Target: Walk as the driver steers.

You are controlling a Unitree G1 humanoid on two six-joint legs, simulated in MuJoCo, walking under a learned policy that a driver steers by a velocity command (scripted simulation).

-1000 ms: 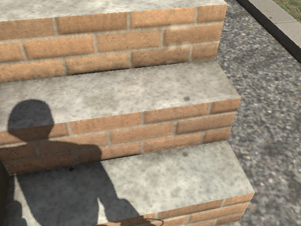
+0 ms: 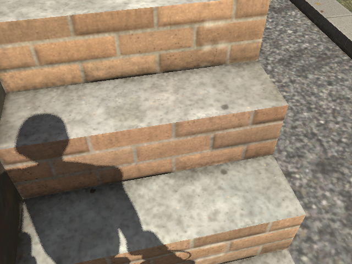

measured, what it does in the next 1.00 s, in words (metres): stands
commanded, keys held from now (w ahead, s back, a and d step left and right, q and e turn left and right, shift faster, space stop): w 1.00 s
